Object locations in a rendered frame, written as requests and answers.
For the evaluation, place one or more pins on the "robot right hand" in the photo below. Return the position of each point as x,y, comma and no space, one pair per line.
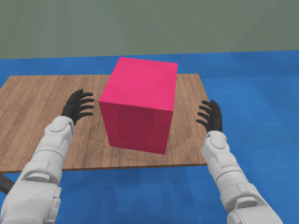
214,120

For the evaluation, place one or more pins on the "carton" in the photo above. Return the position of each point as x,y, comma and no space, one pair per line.
137,104

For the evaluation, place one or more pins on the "left robot forearm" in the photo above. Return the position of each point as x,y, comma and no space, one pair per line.
48,160

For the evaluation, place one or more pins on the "robot right upper arm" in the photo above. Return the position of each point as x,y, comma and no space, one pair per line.
260,214

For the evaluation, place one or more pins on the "table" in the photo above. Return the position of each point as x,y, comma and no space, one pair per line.
28,104

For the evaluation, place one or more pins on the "right robot forearm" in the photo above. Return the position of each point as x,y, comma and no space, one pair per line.
236,191

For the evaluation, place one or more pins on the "robot left hand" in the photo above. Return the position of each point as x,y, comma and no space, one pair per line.
74,105

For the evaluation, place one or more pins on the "robot left upper arm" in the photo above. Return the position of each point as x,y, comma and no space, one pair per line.
33,202

